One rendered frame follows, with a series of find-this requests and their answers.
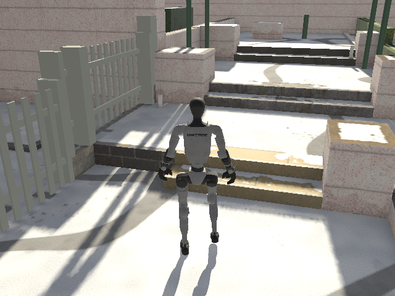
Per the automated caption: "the robot right thigh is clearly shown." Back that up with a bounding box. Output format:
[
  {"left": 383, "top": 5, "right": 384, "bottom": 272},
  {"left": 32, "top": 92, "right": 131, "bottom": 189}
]
[{"left": 206, "top": 171, "right": 218, "bottom": 204}]

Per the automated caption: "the right robot upper arm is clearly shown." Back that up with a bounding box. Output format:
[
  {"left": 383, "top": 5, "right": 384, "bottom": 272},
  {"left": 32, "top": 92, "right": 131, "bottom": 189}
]
[{"left": 210, "top": 124, "right": 227, "bottom": 158}]

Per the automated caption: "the right robot forearm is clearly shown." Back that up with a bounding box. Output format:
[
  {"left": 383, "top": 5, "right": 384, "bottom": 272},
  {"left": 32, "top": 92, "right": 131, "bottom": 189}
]
[{"left": 222, "top": 150, "right": 235, "bottom": 174}]

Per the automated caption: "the left robot forearm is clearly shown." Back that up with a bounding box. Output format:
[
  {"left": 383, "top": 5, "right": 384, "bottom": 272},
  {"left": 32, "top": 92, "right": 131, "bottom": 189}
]
[{"left": 160, "top": 149, "right": 172, "bottom": 171}]

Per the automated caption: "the robot right hand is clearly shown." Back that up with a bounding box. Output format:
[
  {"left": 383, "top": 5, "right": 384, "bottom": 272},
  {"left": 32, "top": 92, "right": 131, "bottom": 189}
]
[{"left": 222, "top": 171, "right": 236, "bottom": 184}]

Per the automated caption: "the left robot upper arm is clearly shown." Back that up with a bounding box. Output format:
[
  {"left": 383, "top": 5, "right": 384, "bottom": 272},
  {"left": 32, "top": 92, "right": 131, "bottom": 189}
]
[{"left": 166, "top": 124, "right": 185, "bottom": 158}]

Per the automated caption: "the humanoid robot torso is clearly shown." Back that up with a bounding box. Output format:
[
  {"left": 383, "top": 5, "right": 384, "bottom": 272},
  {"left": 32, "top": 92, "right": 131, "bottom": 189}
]
[{"left": 183, "top": 122, "right": 212, "bottom": 185}]

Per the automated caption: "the robot left hand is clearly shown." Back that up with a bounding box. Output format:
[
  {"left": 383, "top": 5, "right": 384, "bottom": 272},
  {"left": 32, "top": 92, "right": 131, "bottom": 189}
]
[{"left": 158, "top": 168, "right": 172, "bottom": 181}]

